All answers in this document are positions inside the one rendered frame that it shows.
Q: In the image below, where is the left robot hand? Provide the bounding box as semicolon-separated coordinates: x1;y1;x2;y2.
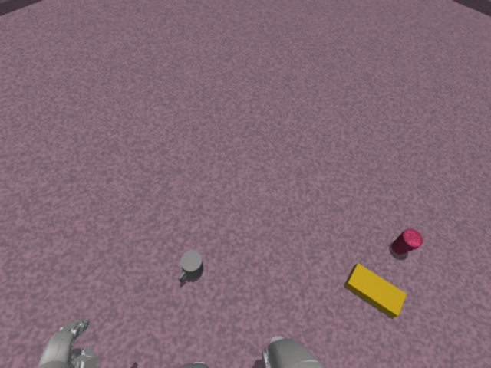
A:
38;318;99;368

